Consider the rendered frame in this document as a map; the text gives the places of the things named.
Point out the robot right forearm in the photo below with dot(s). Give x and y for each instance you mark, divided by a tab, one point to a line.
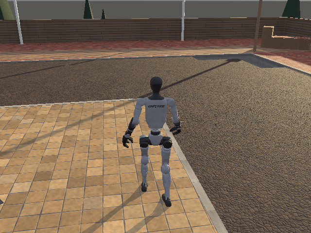
178	125

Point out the robot right upper arm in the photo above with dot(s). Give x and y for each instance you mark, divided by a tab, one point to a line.
173	109

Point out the robot left forearm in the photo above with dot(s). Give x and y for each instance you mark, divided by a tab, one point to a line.
129	129

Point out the robot left upper arm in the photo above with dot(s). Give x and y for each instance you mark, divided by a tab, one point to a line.
137	110

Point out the right robot hand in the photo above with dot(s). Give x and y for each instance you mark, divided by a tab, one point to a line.
177	132

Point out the left robot shin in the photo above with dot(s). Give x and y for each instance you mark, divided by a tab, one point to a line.
144	171

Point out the left robot hand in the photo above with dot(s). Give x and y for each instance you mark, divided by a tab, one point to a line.
125	140

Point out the robot right foot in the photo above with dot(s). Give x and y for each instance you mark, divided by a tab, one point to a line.
167	202

